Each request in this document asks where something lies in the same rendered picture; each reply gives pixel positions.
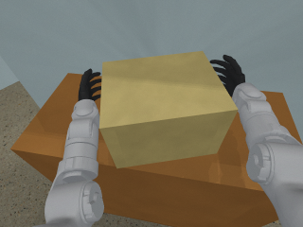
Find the left robot upper arm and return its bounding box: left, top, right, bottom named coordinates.
left=32, top=180, right=104, bottom=227

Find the right robot upper arm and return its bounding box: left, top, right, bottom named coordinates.
left=246, top=141, right=303, bottom=227

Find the right robot forearm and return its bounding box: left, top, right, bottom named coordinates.
left=232, top=82, right=303, bottom=150

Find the right robot hand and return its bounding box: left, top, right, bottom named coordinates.
left=210, top=55, right=245, bottom=97

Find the carton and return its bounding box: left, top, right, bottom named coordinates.
left=99, top=51, right=239, bottom=168

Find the left robot hand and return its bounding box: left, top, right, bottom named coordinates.
left=78, top=68, right=102, bottom=101

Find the left robot forearm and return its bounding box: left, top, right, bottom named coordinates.
left=45, top=99, right=100, bottom=221

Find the pedestal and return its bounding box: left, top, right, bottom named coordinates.
left=10, top=73, right=303, bottom=227

